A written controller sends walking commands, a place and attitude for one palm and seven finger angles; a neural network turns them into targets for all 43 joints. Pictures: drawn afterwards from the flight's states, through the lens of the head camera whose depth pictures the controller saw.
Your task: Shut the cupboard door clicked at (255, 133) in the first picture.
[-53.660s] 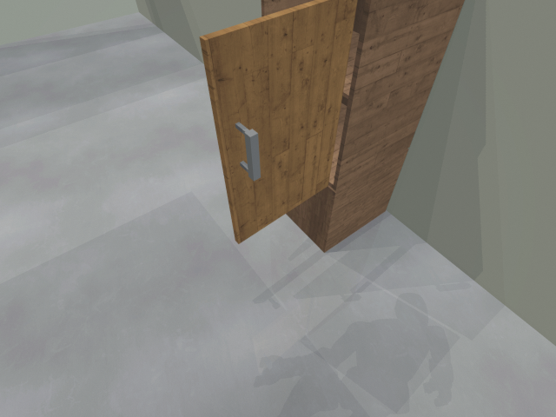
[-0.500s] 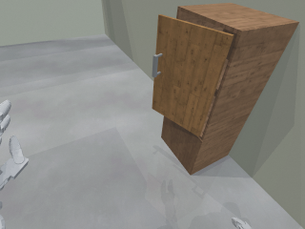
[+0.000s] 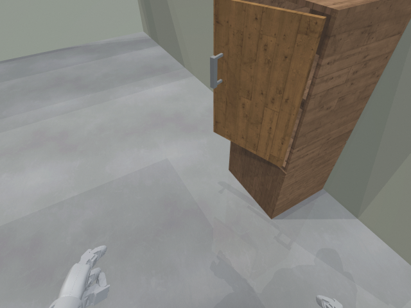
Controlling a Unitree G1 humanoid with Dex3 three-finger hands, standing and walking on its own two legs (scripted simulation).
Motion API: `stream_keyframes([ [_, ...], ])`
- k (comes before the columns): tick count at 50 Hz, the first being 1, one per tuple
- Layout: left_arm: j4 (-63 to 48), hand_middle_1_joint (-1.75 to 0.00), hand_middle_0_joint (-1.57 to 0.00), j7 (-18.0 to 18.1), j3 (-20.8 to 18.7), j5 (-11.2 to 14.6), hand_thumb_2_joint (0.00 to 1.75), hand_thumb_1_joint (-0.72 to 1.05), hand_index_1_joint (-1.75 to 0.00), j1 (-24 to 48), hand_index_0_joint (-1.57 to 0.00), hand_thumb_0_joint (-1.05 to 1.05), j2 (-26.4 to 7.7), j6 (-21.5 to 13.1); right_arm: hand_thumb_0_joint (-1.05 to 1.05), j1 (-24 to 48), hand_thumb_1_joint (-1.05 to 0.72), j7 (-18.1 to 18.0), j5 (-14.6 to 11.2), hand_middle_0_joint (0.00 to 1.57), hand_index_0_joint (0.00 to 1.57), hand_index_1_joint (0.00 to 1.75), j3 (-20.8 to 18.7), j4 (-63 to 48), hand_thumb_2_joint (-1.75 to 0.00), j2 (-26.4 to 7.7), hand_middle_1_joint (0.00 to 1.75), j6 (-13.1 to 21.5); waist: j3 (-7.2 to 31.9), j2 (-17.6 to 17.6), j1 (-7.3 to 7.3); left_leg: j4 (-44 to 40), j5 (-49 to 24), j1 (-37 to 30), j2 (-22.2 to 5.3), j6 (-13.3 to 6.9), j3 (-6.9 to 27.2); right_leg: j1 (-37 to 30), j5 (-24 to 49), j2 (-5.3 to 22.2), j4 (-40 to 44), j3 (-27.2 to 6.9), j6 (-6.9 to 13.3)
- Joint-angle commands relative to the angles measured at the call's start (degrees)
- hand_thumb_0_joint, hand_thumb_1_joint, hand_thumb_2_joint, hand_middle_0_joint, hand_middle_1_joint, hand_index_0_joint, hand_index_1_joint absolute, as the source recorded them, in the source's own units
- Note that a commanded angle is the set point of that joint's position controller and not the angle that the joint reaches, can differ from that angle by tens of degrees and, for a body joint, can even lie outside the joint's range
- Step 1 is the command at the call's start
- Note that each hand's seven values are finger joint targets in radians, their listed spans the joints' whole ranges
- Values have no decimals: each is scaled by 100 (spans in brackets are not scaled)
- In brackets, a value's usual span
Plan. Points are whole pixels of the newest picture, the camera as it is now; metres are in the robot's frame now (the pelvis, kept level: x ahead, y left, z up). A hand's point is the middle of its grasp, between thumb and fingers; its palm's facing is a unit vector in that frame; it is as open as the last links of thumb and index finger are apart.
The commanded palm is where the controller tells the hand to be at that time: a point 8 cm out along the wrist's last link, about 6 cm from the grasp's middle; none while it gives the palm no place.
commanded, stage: let the arm hang, fingers relaxed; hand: left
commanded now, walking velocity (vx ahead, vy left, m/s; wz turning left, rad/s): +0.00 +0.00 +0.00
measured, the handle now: (217, 70) +0.95 -0.01 +0.02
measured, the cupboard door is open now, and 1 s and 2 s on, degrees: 19 19 19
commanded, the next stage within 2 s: look to check the result in 0.92 s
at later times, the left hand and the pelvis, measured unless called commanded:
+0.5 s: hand out of the picture +0.02 +0.23 -0.15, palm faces -0.02 -0.96 -0.29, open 7.3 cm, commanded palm none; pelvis +0.03 +0.00 +0.02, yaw -1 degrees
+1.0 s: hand out of the picture +0.12 +0.21 -0.15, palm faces -0.04 -0.96 -0.26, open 7.3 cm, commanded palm none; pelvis +0.05 +0.00 +0.02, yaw -1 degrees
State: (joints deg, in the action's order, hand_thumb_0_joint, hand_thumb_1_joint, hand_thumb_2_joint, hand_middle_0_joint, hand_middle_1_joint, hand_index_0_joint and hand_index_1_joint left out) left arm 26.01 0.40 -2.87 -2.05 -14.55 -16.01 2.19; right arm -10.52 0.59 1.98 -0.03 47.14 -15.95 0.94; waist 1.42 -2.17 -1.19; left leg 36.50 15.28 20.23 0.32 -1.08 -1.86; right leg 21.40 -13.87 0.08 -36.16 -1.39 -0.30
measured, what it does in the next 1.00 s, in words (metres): stands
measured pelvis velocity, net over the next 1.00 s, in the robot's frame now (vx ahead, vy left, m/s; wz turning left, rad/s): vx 0.05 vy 0.00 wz -0.03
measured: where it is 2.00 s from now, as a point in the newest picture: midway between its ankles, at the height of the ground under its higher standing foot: outside the picture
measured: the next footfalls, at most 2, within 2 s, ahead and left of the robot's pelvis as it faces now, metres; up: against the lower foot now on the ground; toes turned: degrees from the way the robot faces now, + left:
none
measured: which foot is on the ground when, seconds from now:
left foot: down 0.00-1.00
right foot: down 0.00-1.00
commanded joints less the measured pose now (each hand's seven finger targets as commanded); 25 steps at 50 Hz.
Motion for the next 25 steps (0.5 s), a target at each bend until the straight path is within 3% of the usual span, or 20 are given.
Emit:
stream_keyframes([
  [1,784,-30,-20,76,-59,35,90,90,-30,25,-20,0,-686,-178,0,-297,-90,-32,-4,20,20,30,-207,-219,-90,-660,30,-5,88,677,-4,-932,-233,-364,-409,-100,679,-149,-477,475,1134,-796,352],
  [2,1068,-30,-20,83,-36,39,90,90,-30,6,-20,0,-700,-168,0,-276,-90,-39,-14,20,20,30,-179,-145,-90,-688,30,-3,86,167,39,-1214,-186,-275,-524,-109,806,-353,-389,342,1007,-691,292],
  [4,1661,-30,-20,76,-17,56,90,90,-30,-141,-20,0,-591,-173,0,-211,-90,-79,-31,20,20,30,-171,68,-90,-631,30,0,117,-403,151,-1646,354,-54,-670,-140,910,-803,-196,243,962,-515,231],
  [8,2406,-30,-20,61,-80,54,90,90,-30,-312,-20,0,-503,-229,0,-349,-90,-158,-53,20,20,30,-247,412,-90,-641,30,5,98,-822,195,-1930,683,-121,-708,-146,869,-1116,165,228,1155,-386,278],
  [11,2815,-30,-20,48,-32,84,90,90,-30,-318,-20,0,-550,-272,0,-505,-90,-180,-89,20,20,30,-267,664,-90,-618,30,4,-27,-563,169,-1875,502,-327,-653,-130,766,-1104,324,306,1394,-463,307],
  [14,3129,-30,-20,55,9,104,90,90,-30,-259,-20,0,-578,-293,0,-690,-90,-205,-114,20,20,30,-276,874,-90,-617,30,-6,-218,-71,96,-1780,249,-562,-638,-107,682,-937,250,386,1619,-560,321],
  [25,3531,-30,-20,84,44,102,90,90,-30,-112,-20,0,-708,-289,0,-627,-90,-205,-124,20,20,30,-289,1190,-90,-700,30,-13,-470,400,45,-1893,159,-851,-640,-137,608,-721,73,432,1801,-637,287],
])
